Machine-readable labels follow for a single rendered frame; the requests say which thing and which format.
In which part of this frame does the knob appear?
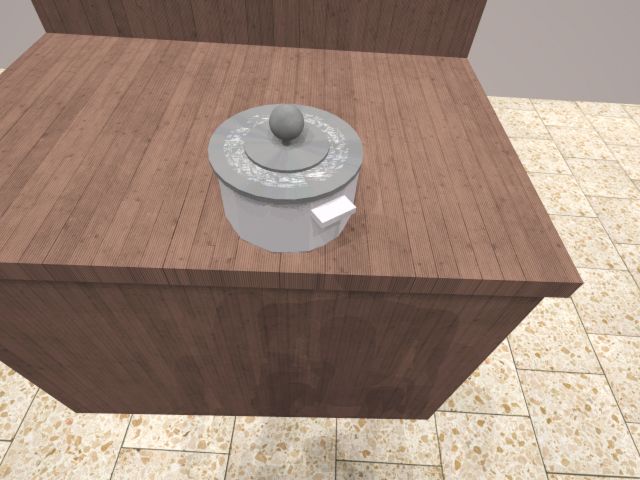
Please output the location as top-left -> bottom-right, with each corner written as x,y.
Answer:
269,104 -> 304,141

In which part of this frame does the pot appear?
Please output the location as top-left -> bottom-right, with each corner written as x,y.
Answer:
218,172 -> 359,253

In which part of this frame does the lid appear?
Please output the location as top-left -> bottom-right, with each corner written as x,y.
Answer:
208,104 -> 364,204

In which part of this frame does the table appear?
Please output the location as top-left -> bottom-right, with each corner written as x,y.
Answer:
0,0 -> 584,420

